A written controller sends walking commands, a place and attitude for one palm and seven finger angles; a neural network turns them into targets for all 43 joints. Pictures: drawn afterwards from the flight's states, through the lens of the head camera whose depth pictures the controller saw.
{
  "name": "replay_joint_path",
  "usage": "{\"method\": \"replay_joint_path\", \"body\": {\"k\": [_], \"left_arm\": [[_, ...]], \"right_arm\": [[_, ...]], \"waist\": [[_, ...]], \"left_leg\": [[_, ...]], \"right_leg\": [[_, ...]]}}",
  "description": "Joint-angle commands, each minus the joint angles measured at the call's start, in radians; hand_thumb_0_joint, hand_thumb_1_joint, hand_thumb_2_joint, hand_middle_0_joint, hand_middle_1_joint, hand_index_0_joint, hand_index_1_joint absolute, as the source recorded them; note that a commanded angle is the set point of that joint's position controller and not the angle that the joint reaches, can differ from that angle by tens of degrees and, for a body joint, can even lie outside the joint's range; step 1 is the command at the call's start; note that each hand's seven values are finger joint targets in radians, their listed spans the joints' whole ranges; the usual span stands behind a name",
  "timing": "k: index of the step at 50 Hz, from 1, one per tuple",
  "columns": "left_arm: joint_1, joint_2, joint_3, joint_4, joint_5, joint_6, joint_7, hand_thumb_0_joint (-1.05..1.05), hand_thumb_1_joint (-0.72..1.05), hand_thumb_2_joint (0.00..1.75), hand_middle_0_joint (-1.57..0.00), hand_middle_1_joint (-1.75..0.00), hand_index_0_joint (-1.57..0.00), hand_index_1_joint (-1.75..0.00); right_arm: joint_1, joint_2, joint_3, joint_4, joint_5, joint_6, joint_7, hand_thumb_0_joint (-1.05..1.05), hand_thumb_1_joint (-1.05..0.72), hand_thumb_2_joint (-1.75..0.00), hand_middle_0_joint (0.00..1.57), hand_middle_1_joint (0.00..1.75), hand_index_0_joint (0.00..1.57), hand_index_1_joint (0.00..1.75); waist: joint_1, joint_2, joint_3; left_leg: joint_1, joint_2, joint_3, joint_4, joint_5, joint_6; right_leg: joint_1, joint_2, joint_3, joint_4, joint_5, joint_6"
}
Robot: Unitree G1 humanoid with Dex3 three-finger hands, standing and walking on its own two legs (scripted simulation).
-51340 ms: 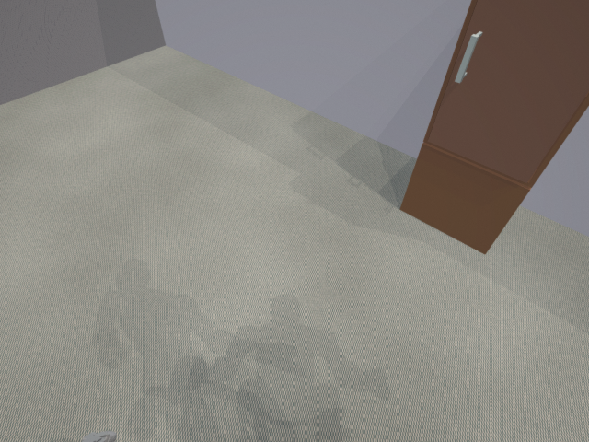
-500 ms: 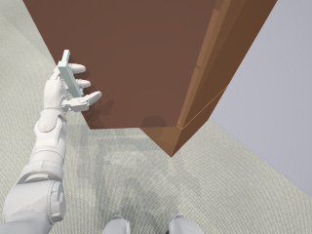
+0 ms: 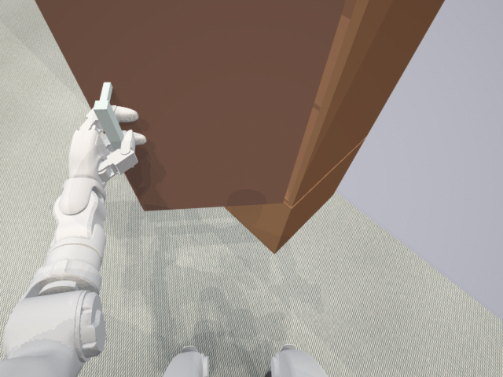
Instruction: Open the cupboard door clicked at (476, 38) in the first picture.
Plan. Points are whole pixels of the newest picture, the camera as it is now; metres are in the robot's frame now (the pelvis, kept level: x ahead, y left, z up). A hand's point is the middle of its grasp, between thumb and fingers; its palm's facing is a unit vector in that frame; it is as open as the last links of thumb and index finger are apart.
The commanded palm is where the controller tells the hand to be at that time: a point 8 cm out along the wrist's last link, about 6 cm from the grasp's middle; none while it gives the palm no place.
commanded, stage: pull the door open along its arc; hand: left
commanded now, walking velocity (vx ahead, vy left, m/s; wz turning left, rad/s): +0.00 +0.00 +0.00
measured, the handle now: (118, 128) +0.50 +0.21 +0.07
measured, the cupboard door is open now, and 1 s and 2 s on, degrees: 50 95 93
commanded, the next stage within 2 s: open thumb and fingers to let go in 0.84 s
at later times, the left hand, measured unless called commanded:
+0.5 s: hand (163, 229) +0.32 +0.12 +0.07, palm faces +0.27 -0.96 +0.07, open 5.6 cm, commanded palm +0.26 +0.15 +0.07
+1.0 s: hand (227, 285) +0.24 +0.03 +0.07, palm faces +0.33 -0.94 -0.04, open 5.7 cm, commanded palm +0.19 +0.08 +0.07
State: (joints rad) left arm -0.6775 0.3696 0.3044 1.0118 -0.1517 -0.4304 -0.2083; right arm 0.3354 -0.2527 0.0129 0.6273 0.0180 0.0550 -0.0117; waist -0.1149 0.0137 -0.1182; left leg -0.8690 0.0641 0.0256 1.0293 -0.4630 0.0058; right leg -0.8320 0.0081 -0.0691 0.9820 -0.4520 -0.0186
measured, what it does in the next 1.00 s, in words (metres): shifts its weight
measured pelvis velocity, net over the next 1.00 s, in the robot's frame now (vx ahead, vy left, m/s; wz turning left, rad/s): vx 0.02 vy -0.06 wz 0.07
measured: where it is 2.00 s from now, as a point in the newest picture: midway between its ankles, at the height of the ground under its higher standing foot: outside the picture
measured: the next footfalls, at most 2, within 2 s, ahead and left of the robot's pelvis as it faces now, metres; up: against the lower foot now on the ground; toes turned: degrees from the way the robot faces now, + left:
none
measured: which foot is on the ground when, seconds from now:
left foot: down 0.00-1.00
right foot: down 0.00-1.00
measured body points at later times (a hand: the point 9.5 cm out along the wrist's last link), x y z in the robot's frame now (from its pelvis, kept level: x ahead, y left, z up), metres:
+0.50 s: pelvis +0.01 +0.00 +0.01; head +0.06 +0.00 +0.46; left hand +0.30 +0.17 +0.07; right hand +0.17 -0.23 -0.09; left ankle +0.01 +0.11 -0.67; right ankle +0.01 -0.11 -0.67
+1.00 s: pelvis +0.02 -0.06 +0.01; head +0.03 -0.08 +0.46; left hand +0.22 +0.08 +0.07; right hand +0.22 -0.26 -0.07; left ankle +0.01 +0.11 -0.67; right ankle +0.01 -0.11 -0.67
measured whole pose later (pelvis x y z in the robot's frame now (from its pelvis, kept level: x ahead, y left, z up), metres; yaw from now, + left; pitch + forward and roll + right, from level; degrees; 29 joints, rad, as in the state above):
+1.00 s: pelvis +0.02 -0.06 +0.01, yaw +4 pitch +9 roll +1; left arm 0.44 -0.03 -0.31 -0.12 0.07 -0.21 0.47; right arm 0.20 -0.19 0.02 0.50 -0.06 -0.04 0.03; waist -0.02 0.04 -0.16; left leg -0.65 0.05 -0.05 0.96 -0.47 -0.05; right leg -0.62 0.01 -0.13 0.98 -0.53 -0.09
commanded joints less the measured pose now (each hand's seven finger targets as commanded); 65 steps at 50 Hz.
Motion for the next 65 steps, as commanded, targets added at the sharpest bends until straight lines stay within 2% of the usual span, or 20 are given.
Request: {"method": "replay_joint_path", "body": {"k": [1,5,8,11,13,14,15,19,21,29,32,37,40,46,47,50,54,59,62,65], "left_arm": [[-0.282,0.183,0.024,-0.281,-0.026,-0.074,-0.021,0.0,0.9,0.9,-0.4,-1.35,-0.4,-1.35],[-0.109,0.15,0.017,-0.408,-0.052,-0.057,-0.02,0.0,0.9,0.9,-0.4,-1.35,-0.4,-1.35],[0.061,0.106,-0.003,-0.511,-0.075,-0.045,-0.015,0.0,0.9,0.9,-0.4,-1.35,-0.4,-1.35],[0.177,0.05,-0.045,-0.647,-0.083,-0.037,0.001,0.0,0.9,0.9,-0.4,-1.35,-0.4,-1.35],[0.265,0.008,-0.083,-0.714,-0.086,-0.03,0.016,0.0,0.9,0.9,-0.4,-1.35,-0.4,-1.35],[0.277,-0.042,-0.01,-0.771,-0.134,-0.021,0.118,0.0,0.9,0.9,-0.4,-1.35,-0.4,-1.35],[0.324,-0.112,-0.081,-0.804,-0.111,-0.01,0.181,0.0,0.9,0.9,-0.4,-1.35,-0.4,-1.35],[0.492,-0.226,-0.191,-0.991,0.013,-0.003,0.41,0.0,0.9,0.9,-0.4,-1.35,-0.4,-1.35],[0.579,-0.313,-0.304,-1.066,0.08,0.011,0.484,0.0,0.9,0.9,-0.4,-1.35,-0.4,-1.35],[0.782,-0.476,-0.489,-1.227,0.246,0.114,0.752,0.0,0.9,0.9,-0.4,-1.35,-0.4,-1.35],[0.873,-0.515,-0.572,-1.286,0.296,0.144,0.756,0.0,0.9,0.9,-0.4,-1.35,-0.4,-1.35],[1.136,-0.581,-0.647,-1.395,0.228,0.177,0.702,0.0,0.9,0.9,-0.4,-1.35,-0.4,-1.35],[1.276,-0.582,-0.651,-1.445,0.213,0.191,0.679,0.0,0.9,0.9,-0.4,-1.35,-0.4,-1.35],[1.056,-0.536,-0.589,-1.358,0.233,0.172,0.715,0.0,0.9,0.9,-0.4,-1.35,-0.4,-1.35],[0.949,-0.513,-0.561,-1.341,0.235,0.157,0.73,0.0,0.9,0.9,-0.4,-1.35,-0.4,-1.35],[1.0,-0.509,-0.552,-1.332,0.225,0.133,0.72,0.0,0.69,0.81,-0.38,-1.33,-0.38,-1.33],[1.036,-0.491,-0.569,-1.351,0.225,0.107,0.684,0.0,0.41,0.69,-0.36,-1.3,-0.36,-1.3],[0.974,-0.455,-0.548,-1.311,0.225,0.079,0.663,0.0,0.06,0.54,-0.34,-1.26,-0.34,-1.26],[0.966,-0.45,-0.532,-1.304,0.216,0.064,0.661,0.0,-0.15,0.45,-0.32,-1.24,-0.32,-1.24],[0.983,-0.425,-0.486,-1.295,0.208,0.065,0.671,0.0,-0.36,0.36,-0.31,-1.22,-0.31,-1.22]], "right_arm": [[0.088,-0.162,-0.058,-0.108,0.005,-0.021,-0.008,0.0,-0.9,-0.9,0.2,0.3,0.2,0.3],[0.073,-0.153,-0.063,-0.142,0.01,-0.022,0.0,0.0,-0.9,-0.9,0.2,0.3,0.2,0.3],[0.053,-0.147,-0.064,-0.172,0.016,-0.03,0.005,0.0,-0.9,-0.9,0.2,0.3,0.2,0.3],[0.019,-0.136,-0.065,-0.191,0.02,-0.041,0.009,0.0,-0.9,-0.9,0.2,0.3,0.2,0.3],[0.006,-0.133,-0.064,-0.206,0.02,-0.052,0.011,0.0,-0.9,-0.9,0.2,0.3,0.2,0.3],[-0.029,-0.102,-0.062,-0.206,0.014,-0.063,0.011,0.0,-0.9,-0.9,0.2,0.3,0.2,0.3],[-0.037,-0.101,-0.062,-0.209,0.008,-0.077,0.016,0.0,-0.9,-0.9,0.2,0.3,0.2,0.3],[-0.078,-0.082,-0.059,-0.22,-0.027,-0.1,0.043,0.0,-0.9,-0.9,0.2,0.3,0.2,0.3],[-0.089,-0.075,-0.059,-0.231,-0.04,-0.102,0.059,0.0,-0.9,-0.9,0.2,0.3,0.2,0.3],[-0.172,-0.035,-0.043,-0.281,-0.074,-0.094,0.047,0.0,-0.9,-0.9,0.2,0.3,0.2,0.3],[-0.188,-0.018,-0.034,-0.296,-0.079,-0.099,0.037,0.0,-0.9,-0.9,0.2,0.3,0.2,0.3],[-0.235,0.002,-0.013,-0.321,-0.063,-0.111,0.046,0.0,-0.9,-0.9,0.2,0.3,0.2,0.3],[-0.248,0.007,-0.004,-0.326,-0.059,-0.118,0.057,0.0,-0.9,-0.9,0.2,0.3,0.2,0.3],[-0.244,0.001,-0.005,-0.301,-0.079,-0.142,0.038,0.0,-0.9,-0.9,0.2,0.3,0.2,0.3],[-0.241,-0.002,-0.007,-0.283,-0.082,-0.145,0.032,0.0,-0.9,-0.9,0.2,0.3,0.2,0.3],[-0.23,0.0,-0.016,-0.28,-0.081,-0.154,0.024,0.0,-0.9,-0.9,0.2,0.3,0.2,0.3],[-0.207,-0.008,-0.025,-0.284,-0.077,-0.158,0.02,0.0,-0.9,-0.9,0.2,0.3,0.2,0.3],[-0.211,-0.02,-0.029,-0.267,-0.082,-0.157,0.011,0.0,-0.9,-0.9,0.2,0.3,0.2,0.3],[-0.211,-0.019,-0.033,-0.27,-0.081,-0.157,0.007,0.0,-0.9,-0.9,0.2,0.3,0.2,0.3],[-0.21,-0.014,-0.038,-0.267,-0.078,-0.15,0.002,0.0,-0.9,-0.9,0.2,0.3,0.2,0.3]], "waist": [[0.03,0.07,-0.43],[0.057,0.052,-0.45],[0.074,0.016,-0.409],[0.079,0.046,-0.368],[0.077,0.022,-0.336],[0.143,0.021,-0.33],[0.115,0.019,-0.314],[0.128,0.029,-0.311],[0.116,0.024,-0.295],[0.112,-0.057,-0.229],[0.106,-0.059,-0.222],[0.128,-0.041,-0.194],[0.135,-0.054,-0.157],[0.098,-0.104,-0.098],[0.087,-0.117,-0.092],[0.111,-0.119,-0.164],[0.102,-0.138,-0.189],[0.084,-0.149,-0.13],[0.097,-0.151,-0.167],[0.112,-0.158,-0.206]], "left_leg": [[0.305,-0.054,-0.035,-0.129,0.349,0.016],[0.322,-0.054,-0.021,-0.145,0.406,0.018],[0.301,-0.056,-0.01,-0.166,0.403,0.023],[0.319,-0.054,-0.005,-0.186,0.4,0.019],[0.327,-0.053,-0.01,-0.193,0.397,0.02],[0.308,-0.052,-0.007,-0.208,0.392,0.008],[0.328,-0.051,-0.008,-0.208,0.383,0.005],[0.345,-0.047,-0.016,-0.196,0.416,0.0],[0.359,-0.044,-0.023,-0.191,0.422,-0.003],[0.312,-0.063,-0.03,-0.184,0.26,0.004],[0.322,-0.067,-0.028,-0.178,0.265,0.007],[0.334,-0.078,-0.023,-0.177,0.282,0.007],[0.318,-0.081,-0.028,-0.169,0.276,0.003],[0.254,-0.097,-0.045,-0.113,0.171,0.001],[0.236,-0.097,-0.051,-0.1,0.154,0.0],[0.231,-0.1,-0.053,-0.102,0.175,-0.001],[0.197,-0.1,-0.057,-0.1,0.187,0.0],[0.157,-0.095,-0.074,-0.086,0.122,0.007],[0.147,-0.098,-0.075,-0.085,0.113,0.007],[0.134,-0.097,-0.072,-0.088,0.131,0.003]], "right_leg": [[0.207,0.033,0.039,-0.122,0.364,-0.003],[0.276,0.035,0.037,-0.129,0.434,-0.002],[0.323,0.036,0.034,-0.142,0.454,-0.003],[0.319,0.032,0.028,-0.151,0.451,0.0],[0.314,0.033,0.021,-0.154,0.436,0.0],[0.322,0.03,0.008,-0.157,0.414,0.001],[0.306,0.03,0.002,-0.156,0.398,0.004],[0.293,0.019,-0.006,-0.127,0.389,0.0],[0.281,0.014,-0.011,-0.121,0.381,-0.002],[0.298,0.003,-0.001,-0.157,0.276,-0.008],[0.312,-0.002,0.002,-0.169,0.299,-0.011],[0.377,-0.009,0.008,-0.196,0.397,-0.003],[0.388,-0.015,0.015,-0.204,0.438,0.002],[0.295,-0.05,0.1,-0.256,0.323,0.033],[0.274,-0.058,0.12,-0.261,0.284,0.036],[0.343,-0.075,0.156,-0.263,0.354,0.041],[0.406,-0.1,0.201,-0.261,0.466,0.058],[0.34,-0.109,0.226,-0.283,0.305,0.058],[0.356,-0.11,0.233,-0.278,0.266,0.055],[0.406,-0.112,0.244,-0.265,0.335,0.057]]}}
